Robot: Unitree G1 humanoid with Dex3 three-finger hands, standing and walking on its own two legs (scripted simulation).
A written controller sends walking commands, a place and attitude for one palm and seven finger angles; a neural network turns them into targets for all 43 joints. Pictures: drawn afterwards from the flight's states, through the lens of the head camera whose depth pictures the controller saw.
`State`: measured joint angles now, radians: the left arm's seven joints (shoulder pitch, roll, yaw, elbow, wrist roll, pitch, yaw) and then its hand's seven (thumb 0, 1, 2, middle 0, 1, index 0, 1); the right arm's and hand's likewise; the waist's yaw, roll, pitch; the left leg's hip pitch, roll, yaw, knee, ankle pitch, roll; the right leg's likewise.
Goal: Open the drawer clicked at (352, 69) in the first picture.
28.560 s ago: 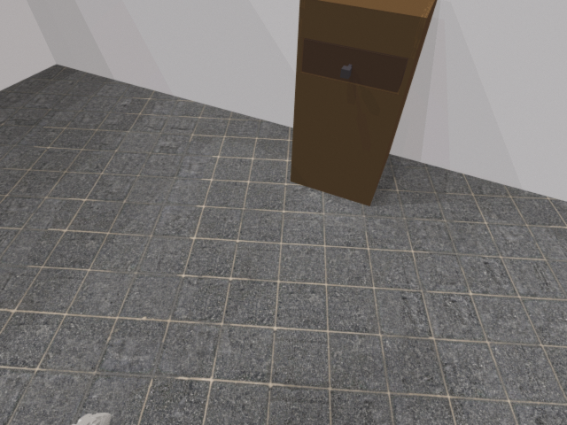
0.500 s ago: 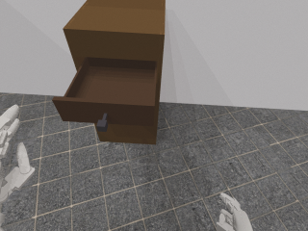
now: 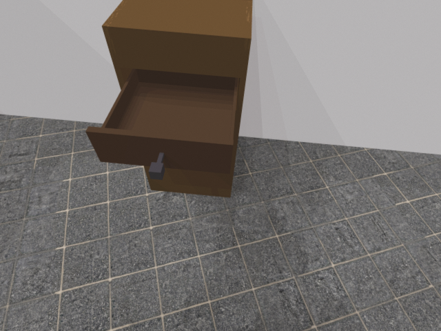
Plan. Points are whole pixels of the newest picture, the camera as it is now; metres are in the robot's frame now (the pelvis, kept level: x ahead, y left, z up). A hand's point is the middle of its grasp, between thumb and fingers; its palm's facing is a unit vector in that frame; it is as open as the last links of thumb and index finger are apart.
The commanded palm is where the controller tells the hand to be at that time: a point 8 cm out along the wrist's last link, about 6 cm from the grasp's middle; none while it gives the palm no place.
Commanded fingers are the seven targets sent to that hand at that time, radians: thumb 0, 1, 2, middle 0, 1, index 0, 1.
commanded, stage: let the arm hang, fingers relaxed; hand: left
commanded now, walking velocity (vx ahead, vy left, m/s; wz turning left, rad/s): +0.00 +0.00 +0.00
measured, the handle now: (158, 165) +0.51 +0.20 -0.10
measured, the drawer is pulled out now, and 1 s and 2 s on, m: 0.30 0.30 0.30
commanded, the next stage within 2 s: look to check the result in 0.64 s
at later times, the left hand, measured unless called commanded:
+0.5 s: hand out of the picture -0.02 +0.15 -0.17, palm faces +0.01 -0.98 -0.17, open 7.4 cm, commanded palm none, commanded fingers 0.00 0.90 0.90 -0.20 -0.30 -0.20 -0.30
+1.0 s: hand out of the picture -0.02 +0.14 -0.17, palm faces +0.03 -0.98 -0.18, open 7.4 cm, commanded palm none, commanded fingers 0.00 0.90 0.90 -0.20 -0.30 -0.20 -0.30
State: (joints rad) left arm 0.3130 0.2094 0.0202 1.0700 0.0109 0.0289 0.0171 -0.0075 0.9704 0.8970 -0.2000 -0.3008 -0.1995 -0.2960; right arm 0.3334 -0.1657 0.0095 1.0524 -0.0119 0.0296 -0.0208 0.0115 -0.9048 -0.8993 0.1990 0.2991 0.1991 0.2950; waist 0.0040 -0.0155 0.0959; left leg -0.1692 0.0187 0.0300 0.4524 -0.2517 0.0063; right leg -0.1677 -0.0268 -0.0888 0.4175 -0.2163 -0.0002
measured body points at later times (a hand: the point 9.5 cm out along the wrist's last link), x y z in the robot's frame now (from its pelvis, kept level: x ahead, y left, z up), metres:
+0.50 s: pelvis -0.01 +0.00 +0.00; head -0.01 -0.01 +0.45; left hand -0.02 +0.21 -0.16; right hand -0.04 -0.20 -0.17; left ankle +0.00 +0.11 -0.74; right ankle +0.01 -0.12 -0.74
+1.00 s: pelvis -0.01 -0.02 +0.00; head +0.01 -0.03 +0.45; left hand -0.02 +0.19 -0.16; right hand -0.04 -0.23 -0.17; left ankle +0.00 +0.11 -0.74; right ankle +0.01 -0.12 -0.74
